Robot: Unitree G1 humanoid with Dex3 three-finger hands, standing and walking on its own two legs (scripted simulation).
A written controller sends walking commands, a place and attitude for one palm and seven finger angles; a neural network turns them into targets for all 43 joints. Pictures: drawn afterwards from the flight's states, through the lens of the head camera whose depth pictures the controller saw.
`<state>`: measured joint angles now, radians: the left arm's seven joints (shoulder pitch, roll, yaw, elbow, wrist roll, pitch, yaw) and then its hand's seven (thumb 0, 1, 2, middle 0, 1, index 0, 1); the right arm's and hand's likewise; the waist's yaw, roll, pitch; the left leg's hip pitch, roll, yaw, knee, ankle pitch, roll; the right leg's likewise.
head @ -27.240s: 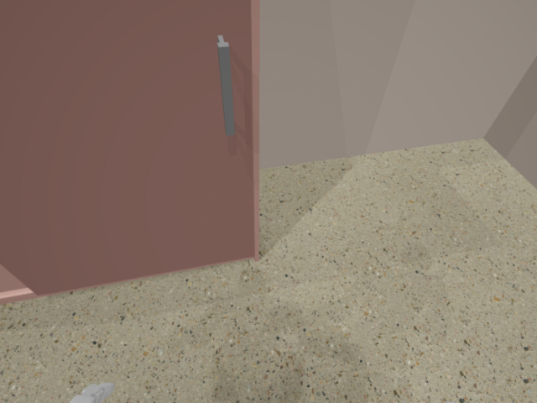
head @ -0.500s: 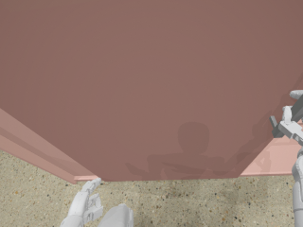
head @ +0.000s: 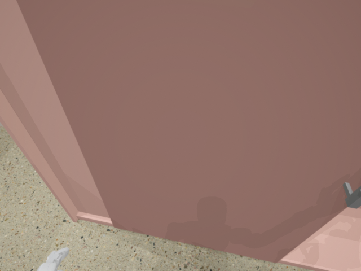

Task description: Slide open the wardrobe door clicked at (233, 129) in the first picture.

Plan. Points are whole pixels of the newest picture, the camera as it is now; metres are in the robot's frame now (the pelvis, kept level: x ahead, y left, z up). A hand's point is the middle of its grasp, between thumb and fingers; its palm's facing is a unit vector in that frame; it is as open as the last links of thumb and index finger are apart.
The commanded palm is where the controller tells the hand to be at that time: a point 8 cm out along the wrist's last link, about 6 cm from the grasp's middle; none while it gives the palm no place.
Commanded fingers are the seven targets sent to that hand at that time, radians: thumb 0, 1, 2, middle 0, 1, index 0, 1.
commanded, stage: stop walking and hold the door there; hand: right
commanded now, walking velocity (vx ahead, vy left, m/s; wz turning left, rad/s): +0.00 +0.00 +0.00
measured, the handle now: out of the picture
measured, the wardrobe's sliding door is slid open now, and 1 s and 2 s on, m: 0.59 0.59 0.59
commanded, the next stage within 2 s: none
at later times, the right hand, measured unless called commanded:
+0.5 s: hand out of the picture +0.31 -0.37 +0.10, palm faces +0.58 +0.76 -0.28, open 6.3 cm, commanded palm +0.27 -0.36 +0.08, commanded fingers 0.00 -0.90 -0.90 0.45 1.40 0.45 1.40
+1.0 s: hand out of the picture +0.30 -0.37 +0.09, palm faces +0.46 +0.83 -0.30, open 6.3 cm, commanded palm +0.26 -0.38 +0.08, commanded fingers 0.00 -0.90 -0.90 0.45 1.40 0.45 1.40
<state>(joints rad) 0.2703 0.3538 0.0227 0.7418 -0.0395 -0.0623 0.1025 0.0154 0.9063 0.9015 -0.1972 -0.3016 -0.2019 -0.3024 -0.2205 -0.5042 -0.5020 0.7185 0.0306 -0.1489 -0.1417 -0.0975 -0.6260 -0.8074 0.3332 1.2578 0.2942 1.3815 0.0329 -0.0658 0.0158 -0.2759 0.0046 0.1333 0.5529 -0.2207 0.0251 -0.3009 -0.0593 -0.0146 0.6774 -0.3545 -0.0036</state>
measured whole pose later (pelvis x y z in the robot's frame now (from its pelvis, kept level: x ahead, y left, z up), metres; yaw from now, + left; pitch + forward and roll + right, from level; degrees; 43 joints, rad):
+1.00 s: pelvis -0.07 -0.07 +0.00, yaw -3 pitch -2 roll +0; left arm 0.20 0.33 0.04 0.73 -0.05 -0.01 0.11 0.01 0.91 0.90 -0.20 -0.30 -0.20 -0.30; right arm -0.46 -0.43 -0.27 0.75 0.03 -0.16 -0.14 -0.10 -0.64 -0.81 0.30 1.30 0.28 1.36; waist 0.00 -0.04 0.10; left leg -0.34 0.14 0.02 0.81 -0.47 -0.05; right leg -0.37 0.02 -0.08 0.61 -0.19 -0.06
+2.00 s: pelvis -0.09 -0.12 +0.01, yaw +1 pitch -1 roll +1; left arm 0.29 0.25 -0.02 0.74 -0.02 -0.05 0.10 0.01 0.90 0.90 -0.20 -0.30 -0.20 -0.30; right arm -0.49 -0.40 -0.18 0.83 0.09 -0.15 -0.14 -0.06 -0.70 -0.83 0.26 1.31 0.29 1.39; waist 0.00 -0.03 0.03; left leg -0.24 0.01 -0.01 0.74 -0.49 0.01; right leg -0.34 0.02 -0.16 0.48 -0.13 -0.11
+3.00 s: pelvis -0.03 -0.06 +0.00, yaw -1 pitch +7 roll +0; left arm 0.27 0.26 0.00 0.66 -0.04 -0.08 0.10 0.01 0.90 0.90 -0.20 -0.30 -0.21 -0.30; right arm -0.35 -0.55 -0.49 0.66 0.06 -0.02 0.15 -0.01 0.55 -0.20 0.26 1.15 0.33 1.21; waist -0.01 -0.01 -0.08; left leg -0.34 0.00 0.07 0.62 -0.41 0.02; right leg -0.50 -0.04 -0.07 0.63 -0.26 -0.01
